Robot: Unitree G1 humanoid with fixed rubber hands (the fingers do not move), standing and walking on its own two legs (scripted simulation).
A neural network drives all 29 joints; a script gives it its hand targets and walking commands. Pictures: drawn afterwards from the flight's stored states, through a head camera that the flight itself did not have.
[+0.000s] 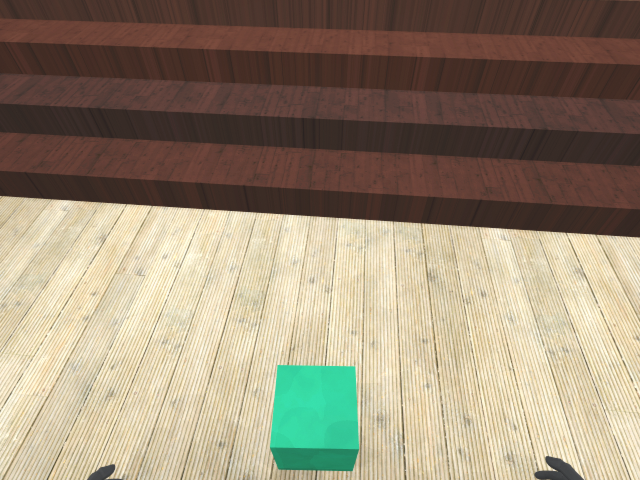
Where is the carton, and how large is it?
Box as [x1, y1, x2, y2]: [270, 365, 358, 470]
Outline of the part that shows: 277,365 270,448 278,468 352,470 358,451 354,366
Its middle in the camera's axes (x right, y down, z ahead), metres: -0.01 +0.51 +1.06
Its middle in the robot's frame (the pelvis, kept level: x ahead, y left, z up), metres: +0.38 +0.02 -0.66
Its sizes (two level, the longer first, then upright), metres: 0.210 0.200 0.250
